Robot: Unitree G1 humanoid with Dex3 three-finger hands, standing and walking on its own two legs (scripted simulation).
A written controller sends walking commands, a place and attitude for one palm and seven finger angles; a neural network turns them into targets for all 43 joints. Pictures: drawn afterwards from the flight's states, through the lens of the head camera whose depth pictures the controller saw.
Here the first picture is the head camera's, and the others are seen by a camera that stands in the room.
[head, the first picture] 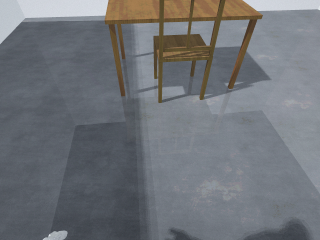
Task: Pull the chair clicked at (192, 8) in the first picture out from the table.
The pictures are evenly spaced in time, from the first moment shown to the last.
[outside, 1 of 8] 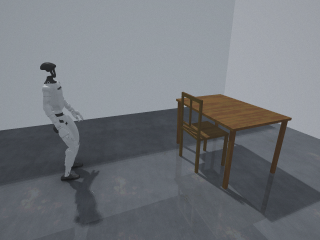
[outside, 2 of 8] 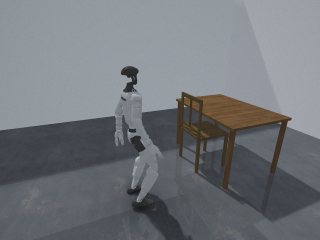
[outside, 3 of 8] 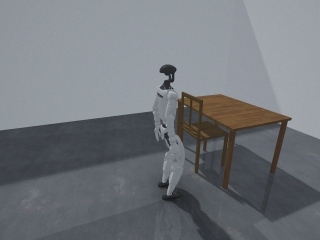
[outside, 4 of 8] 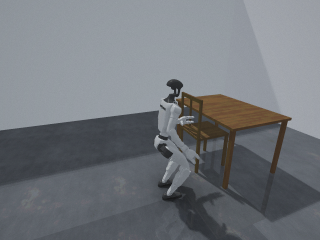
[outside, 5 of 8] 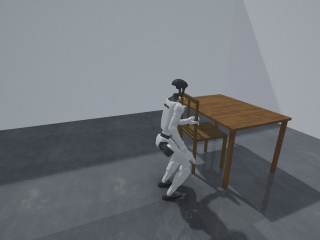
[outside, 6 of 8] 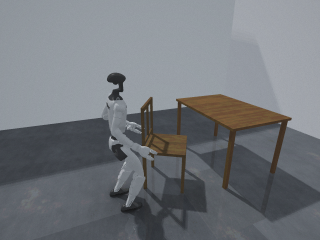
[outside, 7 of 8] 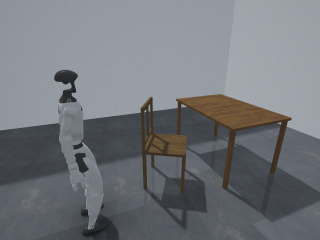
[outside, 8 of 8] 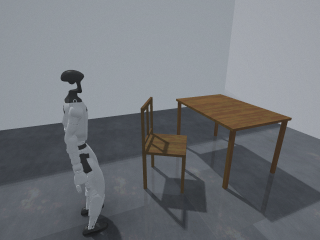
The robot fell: no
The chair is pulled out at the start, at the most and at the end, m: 0.00 0.59 0.59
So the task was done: yes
